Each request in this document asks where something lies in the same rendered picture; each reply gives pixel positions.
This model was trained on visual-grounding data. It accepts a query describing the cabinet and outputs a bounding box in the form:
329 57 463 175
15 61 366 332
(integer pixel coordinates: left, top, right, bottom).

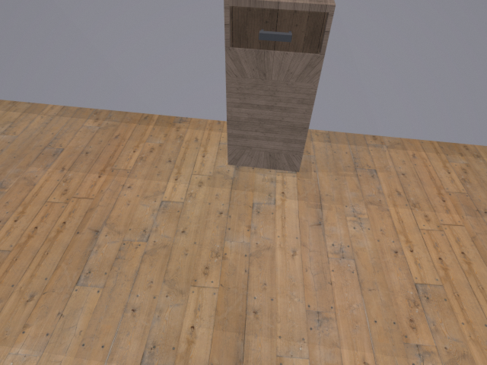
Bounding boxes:
224 0 336 172

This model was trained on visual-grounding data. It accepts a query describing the drawer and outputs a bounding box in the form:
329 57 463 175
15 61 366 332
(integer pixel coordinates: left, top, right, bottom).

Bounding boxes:
230 6 327 54

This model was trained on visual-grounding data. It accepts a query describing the handle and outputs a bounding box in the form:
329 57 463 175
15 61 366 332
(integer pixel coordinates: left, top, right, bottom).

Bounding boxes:
259 29 292 42

